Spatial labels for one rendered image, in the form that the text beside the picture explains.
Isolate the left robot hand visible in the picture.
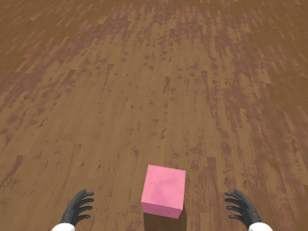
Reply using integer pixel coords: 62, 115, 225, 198
59, 189, 94, 227

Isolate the right robot hand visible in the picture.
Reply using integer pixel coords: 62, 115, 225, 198
224, 189, 263, 231

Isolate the carton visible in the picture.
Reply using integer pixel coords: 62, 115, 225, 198
141, 165, 186, 218

